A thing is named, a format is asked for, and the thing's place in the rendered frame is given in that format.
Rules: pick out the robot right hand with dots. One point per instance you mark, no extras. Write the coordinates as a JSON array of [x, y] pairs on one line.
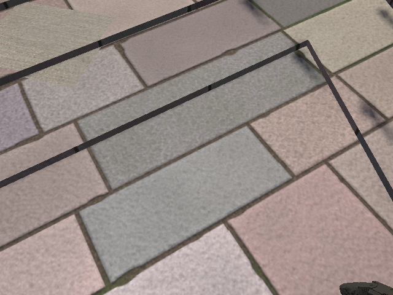
[[364, 288]]

